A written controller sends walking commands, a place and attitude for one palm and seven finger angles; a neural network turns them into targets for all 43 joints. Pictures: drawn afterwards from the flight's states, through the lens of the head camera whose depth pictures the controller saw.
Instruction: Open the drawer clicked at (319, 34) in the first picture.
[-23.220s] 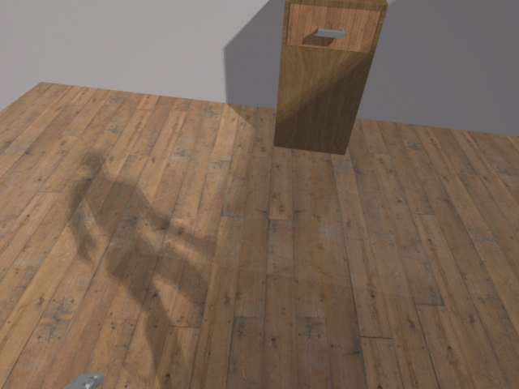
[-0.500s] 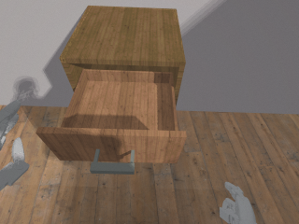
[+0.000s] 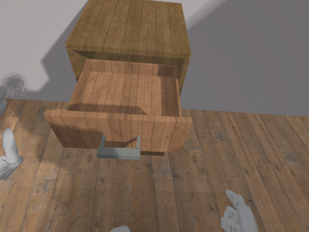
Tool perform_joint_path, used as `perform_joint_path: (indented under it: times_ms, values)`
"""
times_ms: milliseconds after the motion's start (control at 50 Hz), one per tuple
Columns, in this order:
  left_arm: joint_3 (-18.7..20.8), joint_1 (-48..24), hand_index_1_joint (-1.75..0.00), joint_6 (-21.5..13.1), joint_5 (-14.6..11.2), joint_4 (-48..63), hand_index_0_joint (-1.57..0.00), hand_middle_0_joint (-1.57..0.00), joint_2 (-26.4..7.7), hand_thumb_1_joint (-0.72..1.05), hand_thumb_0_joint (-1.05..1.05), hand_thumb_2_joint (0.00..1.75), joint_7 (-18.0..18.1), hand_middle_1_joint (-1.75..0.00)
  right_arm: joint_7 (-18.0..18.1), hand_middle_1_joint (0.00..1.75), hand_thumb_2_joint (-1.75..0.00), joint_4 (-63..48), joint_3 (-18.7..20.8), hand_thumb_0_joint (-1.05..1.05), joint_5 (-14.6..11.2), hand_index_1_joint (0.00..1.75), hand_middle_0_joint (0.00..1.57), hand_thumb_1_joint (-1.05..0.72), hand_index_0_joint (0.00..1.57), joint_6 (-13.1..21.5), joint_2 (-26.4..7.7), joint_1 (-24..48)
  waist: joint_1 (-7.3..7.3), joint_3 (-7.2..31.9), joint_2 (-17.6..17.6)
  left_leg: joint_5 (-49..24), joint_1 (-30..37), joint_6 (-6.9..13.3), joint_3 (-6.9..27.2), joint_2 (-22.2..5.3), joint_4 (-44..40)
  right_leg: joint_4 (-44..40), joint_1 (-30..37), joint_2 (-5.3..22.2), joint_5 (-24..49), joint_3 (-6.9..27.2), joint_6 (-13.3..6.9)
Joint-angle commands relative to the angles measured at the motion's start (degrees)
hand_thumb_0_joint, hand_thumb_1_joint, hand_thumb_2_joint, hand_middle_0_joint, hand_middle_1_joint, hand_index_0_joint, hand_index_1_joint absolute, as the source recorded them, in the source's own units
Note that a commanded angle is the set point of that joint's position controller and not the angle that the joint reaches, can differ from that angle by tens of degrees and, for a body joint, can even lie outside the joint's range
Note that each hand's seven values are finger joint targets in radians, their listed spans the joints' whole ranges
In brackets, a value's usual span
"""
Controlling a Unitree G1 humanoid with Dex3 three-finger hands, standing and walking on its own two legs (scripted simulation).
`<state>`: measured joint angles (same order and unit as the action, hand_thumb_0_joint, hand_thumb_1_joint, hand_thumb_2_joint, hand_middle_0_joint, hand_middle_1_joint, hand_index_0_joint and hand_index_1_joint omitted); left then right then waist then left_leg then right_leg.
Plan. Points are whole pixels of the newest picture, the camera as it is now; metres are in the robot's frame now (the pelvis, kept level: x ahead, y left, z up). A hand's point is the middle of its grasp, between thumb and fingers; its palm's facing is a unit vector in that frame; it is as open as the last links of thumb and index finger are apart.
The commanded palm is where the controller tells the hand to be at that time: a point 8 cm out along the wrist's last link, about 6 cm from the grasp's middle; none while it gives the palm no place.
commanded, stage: step back with the hand held close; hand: left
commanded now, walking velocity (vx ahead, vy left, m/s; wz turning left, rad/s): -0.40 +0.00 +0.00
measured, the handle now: (120, 146) +0.35 +0.12 -0.03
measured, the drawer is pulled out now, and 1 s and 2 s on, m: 0.30 0.30 0.30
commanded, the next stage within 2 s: stop stepping back and stand still in 0.20 s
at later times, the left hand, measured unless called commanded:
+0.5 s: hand out of the picture +0.07 +0.20 +0.15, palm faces +0.39 -0.79 -0.47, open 7.4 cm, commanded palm +0.00 +0.23 +0.19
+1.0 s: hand out of the picture -0.02 +0.19 +0.15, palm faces +0.41 -0.82 -0.39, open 7.4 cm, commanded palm -0.09 +0.23 +0.19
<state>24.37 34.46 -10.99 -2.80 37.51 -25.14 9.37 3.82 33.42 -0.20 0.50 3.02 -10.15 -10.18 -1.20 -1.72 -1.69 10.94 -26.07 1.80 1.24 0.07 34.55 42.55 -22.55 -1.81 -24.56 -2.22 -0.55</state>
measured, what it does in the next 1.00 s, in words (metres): walks backwards: right foot, then left foot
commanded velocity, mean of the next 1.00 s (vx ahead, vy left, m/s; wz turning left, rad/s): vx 0.03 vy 0.03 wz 0.01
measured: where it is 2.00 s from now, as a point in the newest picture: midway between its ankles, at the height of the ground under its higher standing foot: outside the picture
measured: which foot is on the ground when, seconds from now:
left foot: down 0.00-0.26, up 0.28-0.52, down 0.54-1.00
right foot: up 0.00-0.14, down 0.16-1.00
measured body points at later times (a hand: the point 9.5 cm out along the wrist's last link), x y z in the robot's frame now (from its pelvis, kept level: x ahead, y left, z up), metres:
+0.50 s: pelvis -0.12 -0.06 +0.01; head -0.10 -0.05 +0.46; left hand +0.04 +0.24 +0.18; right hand +0.05 -0.31 -0.07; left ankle -0.19 +0.06 -0.70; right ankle -0.13 -0.14 -0.73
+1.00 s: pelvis -0.20 -0.06 +0.00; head -0.20 -0.04 +0.45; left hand -0.05 +0.23 +0.17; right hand -0.05 -0.29 -0.09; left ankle -0.20 +0.06 -0.73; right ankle -0.15 -0.14 -0.72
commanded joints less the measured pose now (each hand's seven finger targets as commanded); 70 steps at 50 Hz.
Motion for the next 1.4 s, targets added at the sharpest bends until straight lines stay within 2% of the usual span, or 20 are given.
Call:
perform_joint_path:
  times_ms: [0,200,260,280,340,460,580,680,720,780,900,960,1000,1100,1120,1160,1200,1240,1300,1380]
  values:
    - [4.32,3.66,-0.30,-3.96,-0.75,13.47,-0.20,-0.20,-6.20,0.90,0.00,0.90,-0.18,-0.30,-1.15,0.30,-0.90,-7.89,3.36,0.00,-0.31,0.30,0.20,-0.90,0.20,4.44,-8.32,4.09,1.58,12.53,10.38,-24.93,10.61,5.69,13.80,-15.34,-11.04,-1.28,4.31,0.83,0.95,2.54,1.07]
    - [8.52,5.55,-0.30,-6.95,-2.66,17.06,-0.20,-0.20,-9.90,0.90,0.00,0.90,-3.12,-0.30,-2.52,0.30,-0.90,-7.45,2.64,0.00,-0.56,0.30,0.20,-0.90,0.20,5.32,-8.96,6.51,2.52,19.55,13.03,-25.12,18.57,2.59,6.62,-10.76,-4.09,-22.17,11.34,0.36,16.31,-0.03,1.26]
    - [10.08,7.86,-0.30,-6.21,-3.05,12.41,-0.20,-0.20,-11.92,0.90,0.00,0.90,-3.17,-0.30,-1.54,0.30,-0.90,-9.01,4.37,0.00,-3.66,0.30,0.20,-0.90,0.20,3.90,-8.35,7.60,1.57,15.31,-10.78,12.71,8.56,-3.43,-1.89,3.23,21.11,-27.23,3.78,17.23,28.81,11.34,-4.70]
    - [8.35,8.71,-0.30,-5.40,-2.67,8.95,-0.20,-0.20,-10.04,0.90,0.00,0.90,-2.69,-0.30,-1.11,0.30,-0.90,-9.17,4.52,0.00,-3.96,0.30,0.20,-0.90,0.20,3.17,-7.84,10.80,1.65,9.22,-10.88,18.22,0.87,-3.42,1.53,4.21,34.21,-27.30,0.68,21.76,32.19,15.95,-7.95]
    - [5.13,7.82,-0.30,-2.12,-0.60,1.28,-0.20,-0.20,-5.25,0.90,0.00,0.90,-1.26,-0.30,0.06,0.30,-0.90,-8.52,2.31,0.00,-2.30,0.30,0.20,-0.90,0.20,0.29,-4.65,10.75,-1.89,3.77,-3.46,15.30,-3.90,-3.87,3.26,0.23,33.82,-20.89,3.89,18.34,40.07,9.53,-8.64]
    - [2.35,0.93,-0.30,-2.88,1.20,6.48,-0.20,-0.20,-6.05,0.90,0.00,0.90,1.79,-0.30,0.68,0.30,-0.90,-9.05,2.71,0.00,-2.01,0.30,0.20,-0.90,0.20,2.19,-7.78,6.72,-0.87,4.92,-5.77,11.57,5.96,-0.27,-2.54,-0.11,-4.92,-16.08,16.69,17.75,41.55,11.83,-5.10]
    - [4.23,4.40,-0.30,-4.60,1.73,19.46,-0.20,-0.20,-8.73,0.90,0.00,0.90,2.07,-0.30,-1.61,0.30,-0.90,-9.77,3.21,0.00,-0.84,0.30,0.20,-0.90,0.20,4.67,-6.75,2.53,-0.47,11.21,18.54,-38.84,29.03,3.85,6.35,-11.60,-9.44,-3.38,1.27,3.52,5.49,-1.54,0.65]
    - [3.95,2.47,-0.30,-3.80,0.39,12.16,-0.20,-0.20,-6.46,0.90,0.00,0.90,1.36,-0.30,-2.20,0.30,-0.90,-8.13,3.03,0.00,-1.72,0.30,0.20,-0.90,0.20,4.90,-9.19,3.16,0.13,1.42,9.15,-7.53,7.40,4.55,4.82,-10.67,-11.38,-13.83,13.29,1.87,7.00,-3.50,0.35]
    - [4.22,1.39,-0.30,-3.68,0.15,5.23,-0.20,-0.20,-6.18,0.90,0.00,0.90,0.88,-0.30,-1.74,0.30,-0.90,-7.39,3.02,0.00,-1.92,0.30,0.20,-0.90,0.20,3.95,-9.16,3.82,-0.11,0.63,4.06,7.39,1.21,3.36,2.86,-7.47,-7.22,-19.45,18.13,4.21,8.95,1.67,-0.79]
    - [1.14,0.72,-0.30,-2.10,-0.12,0.73,-0.20,-0.20,-4.02,0.90,0.00,0.90,0.03,-0.30,-1.47,0.30,-0.90,-8.07,4.01,0.00,-2.82,0.30,0.20,-0.90,0.20,2.01,-8.71,2.34,-0.64,-0.86,-11.49,17.09,-1.05,0.37,-2.78,1.03,15.45,-33.11,6.77,17.78,-17.62,25.60,-7.58]
    - [-0.25,-1.12,-0.30,-2.71,1.29,7.62,-0.20,-0.20,-4.62,0.90,0.00,0.90,1.17,-0.30,-0.70,0.30,-0.90,-7.04,1.71,0.00,-0.99,0.30,0.20,-0.90,0.20,2.37,-6.93,3.77,-1.06,3.62,-2.26,10.18,14.71,1.02,-3.42,-1.18,-7.22,-22.82,0.14,12.24,-8.47,8.46,-5.66]
    - [1.74,-2.74,-0.30,-4.34,1.77,17.15,-0.20,-0.20,-7.68,0.90,0.00,0.90,2.33,-0.30,-0.31,0.30,-0.90,-8.41,2.16,0.00,0.03,0.30,0.20,-0.90,0.20,4.43,-8.68,3.56,-0.03,2.14,19.21,19.50,15.14,7.04,20.07,-16.47,-23.25,1.34,-4.04,0.95,-2.70,-0.82,0.01]
    - [2.36,-2.33,-0.30,-3.94,1.99,18.45,-0.20,-0.20,-8.42,0.90,0.00,0.90,2.40,-0.30,-0.46,0.30,-0.90,-7.55,1.51,0.00,0.03,0.30,0.20,-0.90,0.20,6.26,-6.29,3.08,-0.08,1.15,17.59,13.31,8.46,8.61,18.34,-16.06,-23.55,10.88,-2.99,1.84,-3.01,1.04,0.42]
    - [3.07,4.60,-0.30,-2.98,0.75,9.79,-0.20,-0.20,-6.20,0.90,0.00,0.90,2.14,-0.30,-1.25,0.30,-0.90,-5.60,1.79,0.00,-0.89,0.30,0.20,-0.90,0.20,6.72,-7.79,2.40,1.11,2.62,10.93,-8.87,8.12,3.05,4.13,-9.47,-9.76,-18.43,13.14,1.47,9.59,-1.95,1.03]
    - [-18.52,-1.78,-0.30,7.17,6.37,-39.44,-0.20,-0.20,6.73,0.90,0.00,0.90,-6.12,-0.30,-4.51,0.30,-0.90,4.82,5.53,0.00,0.06,0.30,0.20,-0.90,0.20,5.74,-12.74,2.16,-0.21,2.35,3.42,-6.33,3.94,0.05,-1.01,-5.49,2.45,-13.00,11.19,10.29,31.75,2.86,-1.61]
    - [-18.40,-3.77,-0.30,10.75,5.51,-42.01,-0.20,-0.20,5.80,0.90,0.00,0.90,-8.32,-0.30,-4.48,0.30,-0.90,3.89,4.23,0.00,-0.55,0.30,0.20,-0.90,0.20,3.09,-6.10,-6.11,-1.94,8.35,-4.18,8.63,5.98,-2.11,-2.71,-2.67,5.15,-14.24,10.37,16.18,38.98,8.99,-5.18]
    - [-18.54,-9.82,-0.30,10.71,4.86,-45.74,-0.20,-0.20,5.67,0.90,0.00,0.90,-8.69,-0.30,-4.25,0.30,-0.90,5.18,3.84,0.00,-0.01,0.30,0.20,-0.90,0.20,-0.48,-7.06,-7.06,-0.71,5.43,-12.10,11.86,6.53,-1.39,-1.15,-2.51,8.28,-18.91,2.96,15.31,11.24,8.26,-6.72]
    - [-18.30,-13.29,-0.30,11.16,5.18,-51.60,-0.20,-0.20,5.15,0.90,0.00,0.90,-8.47,-0.30,-4.15,0.30,-0.90,4.86,3.60,0.00,0.97,0.30,0.20,-0.90,0.20,-2.52,-7.49,-5.15,0.42,-1.08,-18.03,15.97,2.10,-0.47,-1.87,-1.17,11.33,-21.78,3.02,15.04,9.70,9.09,-7.91]
    - [-19.12,-17.98,-0.30,12.11,4.91,-60.88,-0.20,-0.20,4.69,0.90,0.00,0.90,-8.28,-0.30,-3.74,0.30,-0.90,7.09,3.19,0.00,1.26,0.30,0.20,-0.90,0.20,-3.75,-6.59,-4.65,-0.25,-4.15,-12.08,9.71,7.17,0.12,-1.40,-1.67,3.67,-20.58,0.96,14.19,13.65,8.63,-7.52]
    - [-20.22,-18.57,-0.30,12.41,3.95,-72.07,-0.20,-0.20,6.31,0.90,0.00,0.90,-8.42,-0.30,-3.05,0.30,-0.90,11.69,1.79,0.00,1.35,0.30,0.20,-0.90,0.20,-3.48,-6.45,-4.94,0.98,-5.52,11.93,4.43,4.98,2.37,6.42,-7.17,-11.27,-17.64,4.67,5.51,4.57,3.19,-1.84]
